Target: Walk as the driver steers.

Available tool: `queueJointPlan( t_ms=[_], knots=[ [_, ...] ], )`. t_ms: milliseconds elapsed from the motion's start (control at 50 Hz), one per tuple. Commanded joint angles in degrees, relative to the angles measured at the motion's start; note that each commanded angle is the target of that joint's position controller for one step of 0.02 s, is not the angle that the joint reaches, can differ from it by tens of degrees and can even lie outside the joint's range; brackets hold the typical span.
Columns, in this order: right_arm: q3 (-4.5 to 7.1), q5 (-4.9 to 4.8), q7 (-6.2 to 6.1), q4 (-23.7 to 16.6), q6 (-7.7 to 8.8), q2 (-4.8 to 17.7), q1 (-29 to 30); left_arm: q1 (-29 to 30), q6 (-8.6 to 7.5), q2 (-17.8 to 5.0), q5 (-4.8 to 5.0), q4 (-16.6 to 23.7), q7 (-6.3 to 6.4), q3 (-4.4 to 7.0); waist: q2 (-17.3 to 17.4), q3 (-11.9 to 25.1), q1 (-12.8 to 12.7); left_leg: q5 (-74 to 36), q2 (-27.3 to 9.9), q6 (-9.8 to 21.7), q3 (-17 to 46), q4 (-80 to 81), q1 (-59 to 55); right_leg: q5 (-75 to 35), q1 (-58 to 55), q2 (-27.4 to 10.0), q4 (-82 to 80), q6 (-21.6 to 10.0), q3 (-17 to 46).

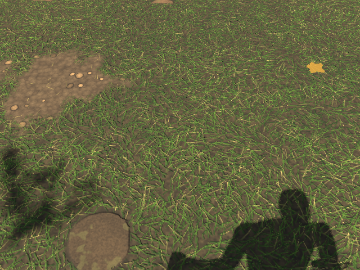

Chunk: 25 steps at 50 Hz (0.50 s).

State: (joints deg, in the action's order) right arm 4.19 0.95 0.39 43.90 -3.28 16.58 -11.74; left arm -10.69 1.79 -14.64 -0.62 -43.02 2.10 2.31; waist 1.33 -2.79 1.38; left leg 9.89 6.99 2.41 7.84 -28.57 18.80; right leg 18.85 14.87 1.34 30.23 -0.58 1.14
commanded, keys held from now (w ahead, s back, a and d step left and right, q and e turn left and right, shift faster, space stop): no key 0.74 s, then w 0.26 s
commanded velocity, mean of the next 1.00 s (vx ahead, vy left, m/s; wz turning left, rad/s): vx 0.05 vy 0.00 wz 0.07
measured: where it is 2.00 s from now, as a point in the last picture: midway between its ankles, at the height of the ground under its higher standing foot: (198, 254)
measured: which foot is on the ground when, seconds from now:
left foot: down 0.00-0.00, up 0.02-0.30, down 0.32-1.00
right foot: down 0.00-1.00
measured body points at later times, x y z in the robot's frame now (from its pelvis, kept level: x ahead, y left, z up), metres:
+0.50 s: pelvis -0.03 +0.00 +0.01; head -0.02 +0.01 +0.46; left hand +0.05 +0.26 -0.13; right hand +0.06 -0.25 -0.12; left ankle -0.06 +0.11 -0.73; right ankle +0.00 -0.11 -0.73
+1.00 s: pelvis +0.01 -0.01 +0.01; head +0.00 -0.03 +0.46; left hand +0.03 +0.24 -0.13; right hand -0.01 -0.27 -0.15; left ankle -0.06 +0.11 -0.73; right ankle +0.01 -0.10 -0.73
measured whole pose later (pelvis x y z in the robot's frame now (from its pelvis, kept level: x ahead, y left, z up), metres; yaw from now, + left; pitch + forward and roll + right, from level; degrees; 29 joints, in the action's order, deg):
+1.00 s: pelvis +0.01 -0.01 +0.01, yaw +2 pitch -1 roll +1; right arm 2.4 0.8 -1.2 63.1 0.3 13.6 -20.9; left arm -16.4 -1.8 -12.6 -1.5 -59.5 -0.6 1.5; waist 1.3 1.0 0.4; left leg 18.2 1.7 2.4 3.4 -22.9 4.5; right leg 20.9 14.5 0.4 32.3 -4.0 -3.3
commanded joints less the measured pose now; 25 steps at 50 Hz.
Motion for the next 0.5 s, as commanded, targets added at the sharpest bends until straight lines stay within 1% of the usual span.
queueJointPlan(
  t_ms=[20,40,60,80,100,120,140,160,200,220,240,260,280,300,320,340,360,380,420,440,500],
  knots=[
    [-0.13,-0.86,-0.58,-3.9,0.89,1.4,-1.8,-2.5,-1.54,-10.8,-1.41,3.8,0.71,1.80,-12.2,5.7,0.1,13.3,-1.6,-0.3,3.6,-7.7,7.6,-4.1,-11.1,-19.6,-19.6,-6.4,21.9],
    [0.97,0.34,-1.00,-3.6,0.69,5.6,0.1,-1.3,-1.51,-12.0,-1.47,3.6,0.12,2.23,-12.7,3.3,-1.4,22.6,1.0,-1.1,-0.7,-17.2,4.9,-10.4,0.0,-24.0,-18.8,-12.7,25.0],
    [1.41,0.39,-0.94,-2.9,0.50,6.5,-0.5,-0.1,-1.79,-9.1,-1.15,3.6,-0.29,1.44,-9.3,1.9,-0.1,20.8,-0.2,-1.2,1.5,-23.1,2.7,-13.4,2.4,-21.6,-18.4,-14.0,22.4],
    [1.46,0.10,-0.66,-1.5,0.36,6.1,-1.8,3.0,-2.01,-6.6,-0.61,3.6,-0.50,0.76,-7.7,0.6,1.6,17.3,-0.8,-1.5,1.5,-25.9,2.0,-14.8,2.9,-17.8,-17.5,-12.4,16.9],
    [1.42,0.01,-0.50,-0.5,0.25,5.7,-3.0,4.8,-2.06,-6.0,-0.63,4.0,-0.48,0.56,-8.6,0.9,2.2,15.1,-0.6,-2.1,0.7,-27.2,2.1,-17.4,1.3,-14.4,-16.4,-10.5,12.5],
    [1.27,0.19,-0.30,0.1,0.14,5.3,-3.6,4.5,-2.22,-5.8,-0.45,3.7,-0.22,0.45,-10.1,1.6,2.0,14.5,-0.8,-2.8,0.2,-26.8,3.0,-22.1,-1.7,-12.9,-15.1,-9.9,10.3],
    [0.93,0.21,-0.22,0.6,0.14,4.6,-3.6,3.2,-2.27,-5.6,-0.35,3.2,-0.16,0.38,-9.9,2.4,1.1,14.9,-0.9,-3.6,-0.5,-24.8,3.1,-26.4,-4.6,-12.1,-13.7,-9.9,8.8],
    [0.50,0.05,-0.21,0.7,0.12,3.8,-2.7,1.6,-2.31,-5.5,-0.26,2.4,-0.18,0.33,-9.5,3.2,0.2,15.3,-1.5,-4.2,-1.3,-21.8,2.8,-29.0,-7.1,-12.0,-12.6,-10.0,8.1],
    [-0.46,-0.36,-0.42,0.8,-0.03,2.1,-0.5,-0.6,-2.21,-5.9,-0.24,1.0,-0.34,0.39,-9.8,4.3,-1.5,16.4,-3.1,-4.8,-3.7,-13.2,0.1,-29.5,-10.1,-12.1,-10.9,-10.1,8.0],
    [-0.77,-0.62,-0.63,0.9,-0.11,1.8,0.3,-1.5,-2.00,-6.4,-0.42,0.3,-0.48,0.57,-10.8,4.6,-2.4,16.9,-3.5,-4.6,-5.1,-9.1,-1.5,-29.3,-10.9,-12.1,-10.3,-10.3,8.5],
    [-0.86,-0.93,-0.90,1.3,-0.13,2.1,0.4,-2.2,-1.72,-7.0,-0.59,-0.3,-0.62,0.80,-11.7,4.7,-2.9,16.3,-3.4,-4.3,-6.1,-5.3,-2.9,-29.7,-11.3,-12.1,-9.7,-10.3,9.2],
    [-0.94,-1.14,-1.16,2.0,-0.04,2.2,-0.3,-2.3,-1.42,-7.5,-0.56,-0.9,-0.72,0.98,-11.8,4.6,-2.5,13.4,-3.4,-3.8,-6.9,-0.3,-4.8,-30.3,-11.2,-11.9,-8.9,-9.9,9.6],
    [-1.14,-1.15,-1.43,3.0,0.23,2.0,-1.8,-1.9,-1.17,-7.7,-0.33,-1.4,-0.76,1.10,-10.8,4.4,-1.3,6.8,-3.5,-3.3,-7.6,7.4,-8.3,-30.7,-10.2,-11.3,-7.8,-8.7,9.1],
    [-1.23,-0.76,-1.75,3.8,0.73,2.5,-2.5,-2.2,-1.19,-7.5,-0.22,-1.8,-0.75,1.13,-9.3,4.6,-0.9,-1.0,-5.1,-2.6,-5.7,13.2,-13.2,-29.9,-7.5,-11.1,-7.3,-6.7,9.3],
    [-1.06,0.00,-2.12,4.0,1.45,4.4,-2.5,-2.7,-1.57,-6.5,-0.10,-1.7,-0.93,0.86,-6.5,6.0,-1.6,-4.3,-9.0,-1.7,-0.9,13.4,-17.9,-25.5,-4.1,-10.4,-7.1,-4.3,9.2],
    [-0.52,0.36,-2.24,4.2,1.94,7.9,-0.6,-3.9,-2.01,-5.1,0.39,-1.3,-1.29,0.62,0.7,5.6,-4.3,-12.2,-14.0,0.3,4.0,9.6,-17.2,-18.7,-2.0,-6.2,-7.3,-2.6,5.4],
    [-1.30,-0.35,-1.76,4.8,2.29,5.0,1.5,-2.3,-1.83,-3.9,0.44,-2.6,-1.19,0.14,3.1,4.5,-3.4,-8.9,-14.8,1.7,4.2,9.8,-10.7,-11.2,-6.3,-4.2,-9.9,-1.7,3.4],
    [-1.94,-0.26,-1.53,4.9,2.70,3.2,2.2,-0.8,-1.56,-4.6,0.09,-3.5,-1.04,0.34,2.6,2.5,-2.6,-4.7,-13.8,1.3,3.9,11.0,-8.3,-11.0,-7.9,-4.1,-9.8,-1.2,3.5],
    [-2.25,-0.13,-1.88,6.8,3.08,3.4,1.1,-0.4,-1.39,-5.3,-0.11,-4.8,-1.22,0.64,3.7,1.4,-2.2,-1.3,-12.2,0.4,2.9,12.4,-6.8,-13.6,-9.4,-5.0,-9.6,-1.7,3.9],
    [-2.28,-0.29,-2.11,7.7,3.20,3.7,0.5,-0.9,-1.40,-5.4,-0.21,-5.6,-1.34,0.68,3.8,0.8,-2.3,-0.8,-11.8,0.2,2.6,12.7,-6.7,-14.2,-9.1,-5.4,-9.9,-1.8,4.1],
    [-2.52,-0.34,-2.23,9.8,3.29,3.3,-0.4,-1.9,-1.64,-4.7,-0.07,-8.4,-1.29,0.38,1.6,0.0,-2.1,0.9,-11.6,0.4,2.3,13.1,-7.5,-13.0,-7.7,-5.6,-11.1,-1.5,4.3]
  ],
)
Keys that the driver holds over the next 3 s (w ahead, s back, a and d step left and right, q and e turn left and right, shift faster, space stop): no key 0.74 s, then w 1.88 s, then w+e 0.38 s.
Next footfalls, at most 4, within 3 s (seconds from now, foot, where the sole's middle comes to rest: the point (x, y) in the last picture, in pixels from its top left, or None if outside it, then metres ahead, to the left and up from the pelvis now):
0.32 left None -0.02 0.11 -0.77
1.48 left None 0.40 0.06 -0.77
2.04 right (212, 204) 0.72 -0.09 -0.77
2.58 left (166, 147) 1.02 0.10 -0.77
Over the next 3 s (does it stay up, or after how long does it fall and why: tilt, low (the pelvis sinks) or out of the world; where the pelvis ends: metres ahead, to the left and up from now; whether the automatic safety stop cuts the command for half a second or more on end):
stays up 1.06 0.03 0.01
